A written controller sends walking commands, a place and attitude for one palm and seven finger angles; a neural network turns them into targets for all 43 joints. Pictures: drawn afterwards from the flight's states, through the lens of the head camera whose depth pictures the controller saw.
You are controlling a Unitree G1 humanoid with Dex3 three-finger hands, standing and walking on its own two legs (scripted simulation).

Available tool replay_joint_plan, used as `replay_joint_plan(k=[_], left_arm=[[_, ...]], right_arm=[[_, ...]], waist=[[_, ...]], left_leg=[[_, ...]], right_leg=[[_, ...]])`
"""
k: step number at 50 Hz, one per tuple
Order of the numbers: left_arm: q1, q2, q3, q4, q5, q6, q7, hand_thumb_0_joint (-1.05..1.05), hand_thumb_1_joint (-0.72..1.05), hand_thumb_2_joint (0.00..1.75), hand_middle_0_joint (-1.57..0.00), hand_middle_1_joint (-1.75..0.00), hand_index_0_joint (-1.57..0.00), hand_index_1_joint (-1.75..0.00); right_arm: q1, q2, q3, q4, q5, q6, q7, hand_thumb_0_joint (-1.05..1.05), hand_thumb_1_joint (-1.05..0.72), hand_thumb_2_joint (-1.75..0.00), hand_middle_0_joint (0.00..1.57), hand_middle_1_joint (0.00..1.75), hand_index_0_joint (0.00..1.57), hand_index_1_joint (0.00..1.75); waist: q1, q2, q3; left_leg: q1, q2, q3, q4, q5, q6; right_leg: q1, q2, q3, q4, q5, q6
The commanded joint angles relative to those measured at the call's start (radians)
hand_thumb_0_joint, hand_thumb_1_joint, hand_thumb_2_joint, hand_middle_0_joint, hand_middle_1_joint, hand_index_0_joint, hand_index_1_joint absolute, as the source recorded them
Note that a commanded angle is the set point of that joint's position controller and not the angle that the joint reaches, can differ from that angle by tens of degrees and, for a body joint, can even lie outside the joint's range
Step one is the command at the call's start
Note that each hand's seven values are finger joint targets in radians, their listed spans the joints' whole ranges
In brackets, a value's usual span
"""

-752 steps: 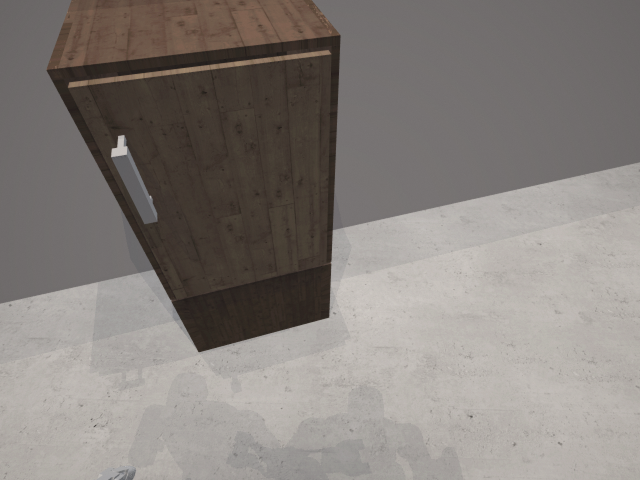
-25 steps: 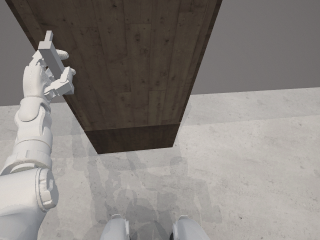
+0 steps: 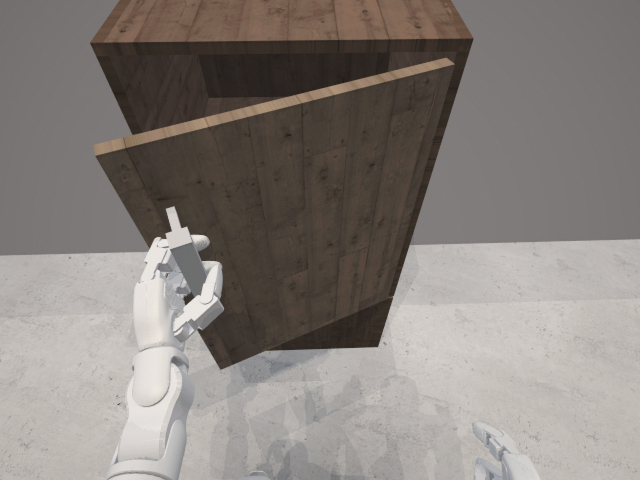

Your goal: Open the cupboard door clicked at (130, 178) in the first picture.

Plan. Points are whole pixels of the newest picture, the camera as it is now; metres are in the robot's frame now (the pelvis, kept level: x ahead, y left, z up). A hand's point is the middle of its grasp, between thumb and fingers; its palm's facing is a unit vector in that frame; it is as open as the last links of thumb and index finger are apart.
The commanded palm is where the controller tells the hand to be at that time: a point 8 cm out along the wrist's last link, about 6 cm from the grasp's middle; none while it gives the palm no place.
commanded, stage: pull the door open along its arc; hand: left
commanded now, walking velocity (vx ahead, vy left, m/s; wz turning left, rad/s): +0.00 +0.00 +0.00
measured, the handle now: (192, 263) +0.37 +0.18 +0.06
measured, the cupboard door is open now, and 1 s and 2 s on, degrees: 23 41 42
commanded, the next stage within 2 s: open thumb and fingers to let go in 0.32 s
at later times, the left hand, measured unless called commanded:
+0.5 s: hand (280, 364) +0.24 +0.06 +0.06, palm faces +0.44 -0.90 -0.02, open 6.3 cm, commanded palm +0.19 +0.10 +0.06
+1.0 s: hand (271, 365) +0.24 +0.07 +0.06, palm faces +0.42 -0.91 +0.02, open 13.1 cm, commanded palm +0.19 +0.11 +0.06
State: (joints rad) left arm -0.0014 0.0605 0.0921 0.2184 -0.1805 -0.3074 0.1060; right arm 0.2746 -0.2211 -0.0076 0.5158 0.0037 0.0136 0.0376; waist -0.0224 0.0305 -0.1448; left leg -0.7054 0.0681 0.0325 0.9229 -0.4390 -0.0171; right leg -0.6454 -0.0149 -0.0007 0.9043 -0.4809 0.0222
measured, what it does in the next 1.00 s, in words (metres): stands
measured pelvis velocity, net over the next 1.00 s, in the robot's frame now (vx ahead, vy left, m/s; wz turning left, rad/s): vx -0.01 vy -0.04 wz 0.06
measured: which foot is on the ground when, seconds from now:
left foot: down 0.00-1.00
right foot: down 0.00-1.00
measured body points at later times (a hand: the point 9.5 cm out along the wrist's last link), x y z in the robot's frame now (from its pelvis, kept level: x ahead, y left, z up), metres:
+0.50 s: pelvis +0.00 -0.05 -0.01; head +0.02 -0.07 +0.44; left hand +0.21 +0.10 +0.06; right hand +0.19 -0.25 -0.10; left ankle +0.00 +0.13 -0.69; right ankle -0.02 -0.14 -0.69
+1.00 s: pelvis -0.01 -0.04 +0.00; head +0.01 -0.07 +0.45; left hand +0.21 +0.11 +0.06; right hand +0.18 -0.26 -0.10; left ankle +0.00 +0.13 -0.69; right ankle -0.02 -0.14 -0.69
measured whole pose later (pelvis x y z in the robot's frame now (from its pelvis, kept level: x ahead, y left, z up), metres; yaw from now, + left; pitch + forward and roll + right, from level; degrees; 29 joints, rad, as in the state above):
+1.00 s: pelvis -0.01 -0.04 +0.00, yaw +4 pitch +9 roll +1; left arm 0.29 -0.07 -0.18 0.01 0.03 -0.29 0.47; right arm 0.21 -0.20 0.00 0.54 -0.07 -0.01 -0.01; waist 0.00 0.04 -0.13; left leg -0.66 0.05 -0.05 0.92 -0.41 -0.05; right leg -0.60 -0.01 -0.07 0.96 -0.52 -0.04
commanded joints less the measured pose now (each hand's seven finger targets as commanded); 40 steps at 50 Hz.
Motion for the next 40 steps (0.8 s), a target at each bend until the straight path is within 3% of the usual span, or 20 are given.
replay_joint_plan(k=[1, 2, 3, 7, 9, 12, 15, 18, 20, 21, 25, 28, 29, 32, 36, 40], left_arm=[[0.109, 0.018, 0.004, -0.344, 0.079, -0.044, 0.205, 0.0, 0.9, 0.9, -0.4, -1.35, -0.4, -1.35], [0.121, 0.021, 0.004, -0.371, 0.1, -0.037, 0.241, 0.0, 0.9, 0.9, -0.4, -1.35, -0.4, -1.35], [0.158, 0.023, -0.005, -0.372, 0.131, -0.027, 0.278, 0.0, 0.9, 0.9, -0.4, -1.35, -0.4, -1.35], [0.311, -0.055, -0.099, -0.477, 0.215, 0.026, 0.391, 0.0, 0.9, 0.9, -0.4, -1.35, -0.4, -1.35], [0.382, -0.081, -0.147, -0.499, 0.248, 0.061, 0.412, 0.0, 0.9, 0.9, -0.4, -1.35, -0.4, -1.35], [0.499, -0.079, -0.16, -0.557, 0.262, 0.074, 0.406, 0.0, 0.9, 0.9, -0.4, -1.35, -0.4, -1.35], [0.416, -0.137, -0.244, -0.552, 0.273, 0.07, 0.4, 0.0, 0.9, 0.9, -0.4, -1.35, -0.4, -1.35], [0.343, -0.197, -0.305, -0.524, 0.271, 0.059, 0.406, 0.0, 0.9, 0.9, -0.4, -1.35, -0.4, -1.35], [0.29, -0.227, -0.339, -0.504, 0.275, 0.05, 0.412, 0.0, 0.9, 0.9, -0.4, -1.35, -0.4, -1.35], [0.192, -0.196, -0.315, -0.49, 0.278, 0.04, 0.423, 0.0, 0.9, 0.9, -0.4, -1.35, -0.4, -1.35], [0.217, -0.151, -0.265, -0.454, 0.265, 0.016, 0.416, 0.0, 0.62, 0.78, -0.38, -1.32, -0.38, -1.32], [0.186, -0.13, -0.253, -0.469, 0.259, 0.003, 0.404, 0.0, 0.41, 0.69, -0.36, -1.3, -0.36, -1.3], [0.161, -0.129, -0.26, -0.477, 0.261, -0.004, 0.402, 0.0, 0.34, 0.66, -0.36, -1.29, -0.36, -1.29], [0.186, -0.133, -0.261, -0.468, 0.253, -0.024, 0.389, 0.0, 0.13, 0.57, -0.35, -1.27, -0.35, -1.27], [0.157, -0.114, -0.234, -0.435, 0.225, -0.046, 0.368, 0.0, -0.15, 0.45, -0.32, -1.24, -0.32, -1.24], [0.172, -0.118, -0.231, -0.421, 0.218, -0.059, 0.36, 0.0, -0.43, 0.33, -0.3, -1.21, -0.3, -1.21]], right_arm=[[-0.051, -0.093, -0.037, -0.156, -0.03, -0.043, 0.012, 0.0, -0.9, -0.9, 0.2, 0.3, 0.2, 0.3], [-0.062, -0.091, -0.036, -0.158, -0.035, -0.038, 0.01, 0.0, -0.9, -0.9, 0.2, 0.3, 0.2, 0.3], [-0.062, -0.089, -0.034, -0.158, -0.041, -0.032, 0.006, 0.0, -0.9, -0.9, 0.2, 0.3, 0.2, 0.3], [-0.101, -0.055, -0.02, -0.187, -0.056, -0.008, 0.004, 0.0, -0.9, -0.9, 0.2, 0.3, 0.2, 0.3], [-0.116, -0.047, -0.013, -0.197, -0.06, 0.005, -0.002, 0.0, -0.9, -0.9, 0.2, 0.3, 0.2, 0.3], [-0.131, -0.033, -0.01, -0.202, -0.065, 0.016, -0.017, 0.0, -0.9, -0.9, 0.2, 0.3, 0.2, 0.3], [-0.149, -0.034, -0.002, -0.204, -0.074, 0.011, -0.027, 0.0, -0.9, -0.9, 0.2, 0.3, 0.2, 0.3], [-0.166, -0.035, 0.002, -0.195, -0.077, -0.012, -0.03, 0.0, -0.9, -0.9, 0.2, 0.3, 0.2, 0.3], [-0.175, -0.039, 0.003, -0.185, -0.08, -0.03, -0.031, 0.0, -0.9, -0.9, 0.2, 0.3, 0.2, 0.3], [-0.167, -0.043, 0.001, -0.167, -0.082, -0.034, -0.036, 0.0, -0.9, -0.9, 0.2, 0.3, 0.2, 0.3], [-0.159, -0.039, -0.008, -0.154, -0.083, -0.046, -0.048, 0.0, -0.9, -0.9, 0.2, 0.3, 0.2, 0.3], [-0.148, -0.041, -0.015, -0.148, -0.08, -0.049, -0.054, 0.0, -0.9, -0.9, 0.2, 0.3, 0.2, 0.3], [-0.152, -0.042, -0.015, -0.143, -0.079, -0.05, -0.055, 0.0, -0.9, -0.9, 0.2, 0.3, 0.2, 0.3], [-0.144, -0.044, -0.018, -0.136, -0.079, -0.059, -0.055, 0.0, -0.9, -0.9, 0.2, 0.3, 0.2, 0.3], [-0.15, -0.051, -0.019, -0.127, -0.079, -0.064, -0.06, 0.0, -0.9, -0.9, 0.2, 0.3, 0.2, 0.3], [-0.153, -0.05, -0.021, -0.128, -0.077, -0.069, -0.058, 0.0, -0.9, -0.9, 0.2, 0.3, 0.2, 0.3]], waist=[[0.052, -0.067, -0.21], [0.052, -0.06, -0.202], [0.047, -0.093, -0.171], [0.061, -0.045, -0.175], [0.052, -0.053, -0.149], [0.062, -0.074, -0.154], [0.025, -0.095, -0.086], [0.007, -0.101, -0.05], [0.001, -0.096, -0.065], [-0.016, -0.122, -0.065], [0.02, -0.148, -0.135], [0.021, -0.161, -0.167], [0.017, -0.137, -0.171], [0.015, -0.148, -0.163], [0.009, -0.182, -0.124], [0.015, -0.146, -0.123]], left_leg=[[0.183, -0.057, -0.001, -0.096, 0.4, 0.018], [0.172, -0.057, -0.004, -0.096, 0.374, 0.017], [0.16, -0.057, -0.009, -0.097, 0.344, 0.02], [0.165, -0.068, -0.004, -0.099, 0.321, 0.016], [0.165, -0.07, -0.003, -0.097, 0.307, 0.018], [0.176, -0.074, 0.004, -0.092, 0.317, 0.018], [0.166, -0.075, -0.013, -0.075, 0.28, 0.023], [0.163, -0.075, -0.028, -0.056, 0.241, 0.027], [0.155, -0.078, -0.036, -0.044, 0.213, 0.027], [0.143, -0.077, -0.043, -0.032, 0.2, 0.028], [0.123, -0.086, -0.042, -0.032, 0.187, 0.024], [0.126, -0.085, -0.042, -0.036, 0.21, 0.027], [0.129, -0.085, -0.04, -0.036, 0.209, 0.028], [0.127, -0.082, -0.044, -0.038, 0.21, 0.029], [0.103, -0.081, -0.05, -0.039, 0.17, 0.03], [0.113, -0.08, -0.048, -0.044, 0.163, 0.03]], right_leg=[[0.163, 0.038, -0.086, -0.062, 0.485, -0.03], [0.162, 0.034, -0.084, -0.062, 0.464, -0.033], [0.164, 0.034, -0.079, -0.074, 0.44, -0.032], [0.189, 0.027, -0.072, -0.083, 0.427, -0.041], [0.192, 0.026, -0.067, -0.103, 0.427, -0.042], [0.231, 0.022, -0.052, -0.123, 0.48, -0.041], [0.181, 0.014, -0.041, -0.139, 0.467, -0.03], [0.135, 0.006, -0.03, -0.158, 0.417, -0.023], [0.109, -0.004, -0.022, -0.153, 0.385, -0.018], [0.087, -0.007, -0.017, -0.151, 0.359, -0.016], [0.147, -0.034, 0.038, -0.174, 0.372, -0.004], [0.187, -0.042, 0.055, -0.177, 0.432, 0.001], [0.18, -0.045, 0.055, -0.171, 0.432, 0.001], [0.182, -0.047, 0.055, -0.167, 0.461, 0.006], [0.164, -0.052, 0.07, -0.191, 0.384, 0.01], [0.149, -0.047, 0.064, -0.193, 0.33, 0.0]])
